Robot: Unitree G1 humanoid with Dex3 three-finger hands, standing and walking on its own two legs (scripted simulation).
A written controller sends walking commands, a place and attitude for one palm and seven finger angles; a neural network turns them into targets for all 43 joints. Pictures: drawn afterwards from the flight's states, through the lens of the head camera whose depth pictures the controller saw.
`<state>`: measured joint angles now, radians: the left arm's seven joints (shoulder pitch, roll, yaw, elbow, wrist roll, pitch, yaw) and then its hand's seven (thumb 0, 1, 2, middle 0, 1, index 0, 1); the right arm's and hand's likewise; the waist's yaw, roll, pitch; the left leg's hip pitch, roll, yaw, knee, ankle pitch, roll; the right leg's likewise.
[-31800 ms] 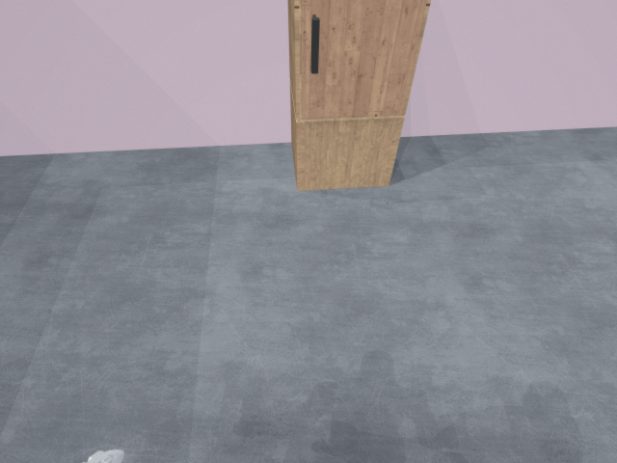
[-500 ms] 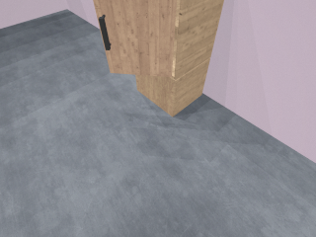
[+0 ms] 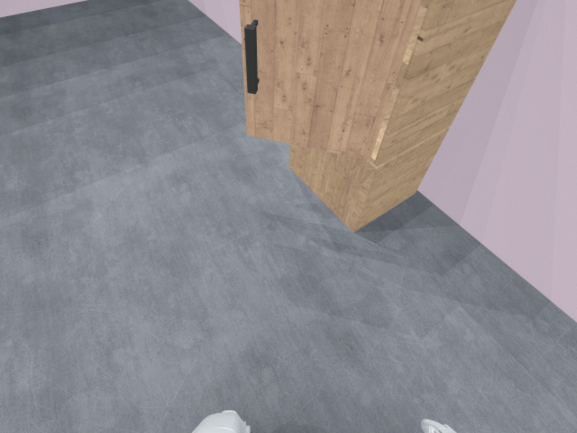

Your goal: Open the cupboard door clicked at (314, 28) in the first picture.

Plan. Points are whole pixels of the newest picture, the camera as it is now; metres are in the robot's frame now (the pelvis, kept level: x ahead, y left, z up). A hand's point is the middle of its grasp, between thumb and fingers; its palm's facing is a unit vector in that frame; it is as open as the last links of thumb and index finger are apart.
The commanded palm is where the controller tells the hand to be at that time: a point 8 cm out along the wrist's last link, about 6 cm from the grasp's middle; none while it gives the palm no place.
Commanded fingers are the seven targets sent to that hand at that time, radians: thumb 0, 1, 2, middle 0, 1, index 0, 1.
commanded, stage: take the last steps up to it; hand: left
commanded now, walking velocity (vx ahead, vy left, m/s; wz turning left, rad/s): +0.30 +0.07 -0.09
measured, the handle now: (253, 57) +0.98 +0.20 -0.03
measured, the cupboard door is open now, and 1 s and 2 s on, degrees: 40 40 40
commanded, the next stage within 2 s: come to a stop and stand still in 0.84 s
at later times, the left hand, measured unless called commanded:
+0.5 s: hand (181, 374) +0.21 +0.19 -0.14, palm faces +0.02 -0.98 -0.21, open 7.2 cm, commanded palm none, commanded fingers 0.00 0.90 0.90 -0.20 -0.30 -0.20 -0.30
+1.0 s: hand (179, 249) +0.44 +0.26 -0.15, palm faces -0.05 -0.98 -0.18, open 7.4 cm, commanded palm none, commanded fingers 0.00 0.90 0.90 -0.20 -0.30 -0.20 -0.30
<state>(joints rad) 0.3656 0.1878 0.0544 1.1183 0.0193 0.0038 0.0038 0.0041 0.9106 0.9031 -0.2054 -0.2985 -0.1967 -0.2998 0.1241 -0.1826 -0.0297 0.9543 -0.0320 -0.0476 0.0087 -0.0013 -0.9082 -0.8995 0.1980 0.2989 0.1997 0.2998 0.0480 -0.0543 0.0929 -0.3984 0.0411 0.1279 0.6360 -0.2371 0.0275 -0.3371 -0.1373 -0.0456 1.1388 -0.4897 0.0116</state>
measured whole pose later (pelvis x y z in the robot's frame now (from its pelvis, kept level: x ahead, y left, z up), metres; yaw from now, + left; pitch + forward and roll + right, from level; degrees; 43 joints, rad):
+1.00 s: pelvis +0.35 +0.09 +0.02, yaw -4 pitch +0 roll +1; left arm 0.19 0.18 0.04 1.01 0.02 -0.02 0.00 0.00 0.92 0.90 -0.20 -0.30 -0.19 -0.30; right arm 0.26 -0.16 -0.02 1.05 -0.03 -0.05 -0.02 -0.01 -0.93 -0.90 0.20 0.30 0.20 0.30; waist 0.00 -0.02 0.03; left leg -0.22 0.00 0.17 0.40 -0.20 0.06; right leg -0.44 -0.07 -0.08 0.78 -0.31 0.00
